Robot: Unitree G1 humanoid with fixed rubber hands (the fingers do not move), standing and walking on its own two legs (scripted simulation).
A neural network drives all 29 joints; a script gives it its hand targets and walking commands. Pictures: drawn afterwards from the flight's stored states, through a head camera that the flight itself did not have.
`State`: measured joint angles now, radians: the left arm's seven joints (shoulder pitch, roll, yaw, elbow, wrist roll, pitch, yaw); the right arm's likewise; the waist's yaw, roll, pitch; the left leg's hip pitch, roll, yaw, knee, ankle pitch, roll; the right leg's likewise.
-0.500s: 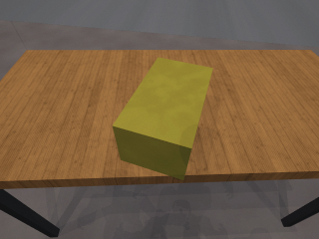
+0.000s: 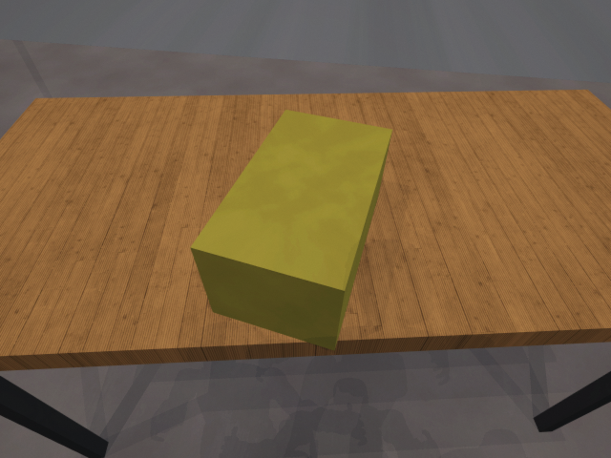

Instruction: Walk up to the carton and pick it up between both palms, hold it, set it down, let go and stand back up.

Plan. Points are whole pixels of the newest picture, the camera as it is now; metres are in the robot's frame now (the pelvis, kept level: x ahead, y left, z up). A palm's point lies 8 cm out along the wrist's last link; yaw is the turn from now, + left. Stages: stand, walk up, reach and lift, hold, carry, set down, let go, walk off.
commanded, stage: stand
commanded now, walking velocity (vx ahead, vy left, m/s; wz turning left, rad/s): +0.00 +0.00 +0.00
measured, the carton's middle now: (307, 216) +0.45 +0.01 +0.07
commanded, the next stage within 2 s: none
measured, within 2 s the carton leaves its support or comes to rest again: neither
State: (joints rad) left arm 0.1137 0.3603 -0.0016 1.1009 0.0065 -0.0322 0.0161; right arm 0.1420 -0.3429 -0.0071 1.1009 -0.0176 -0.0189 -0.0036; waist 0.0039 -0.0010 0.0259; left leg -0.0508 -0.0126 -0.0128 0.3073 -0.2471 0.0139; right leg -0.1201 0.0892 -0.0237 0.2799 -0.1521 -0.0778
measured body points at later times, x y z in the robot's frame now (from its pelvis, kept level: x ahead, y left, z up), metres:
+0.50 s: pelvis +0.00 +0.00 +0.00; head +0.01 +0.00 +0.45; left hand +0.10 +0.31 -0.12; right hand +0.07 -0.30 -0.13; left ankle -0.05 +0.11 -0.75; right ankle +0.00 -0.07 -0.75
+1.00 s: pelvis -0.01 +0.01 +0.00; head +0.00 +0.01 +0.45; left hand +0.09 +0.32 -0.12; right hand +0.05 -0.29 -0.14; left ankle -0.05 +0.11 -0.75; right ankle +0.00 -0.07 -0.75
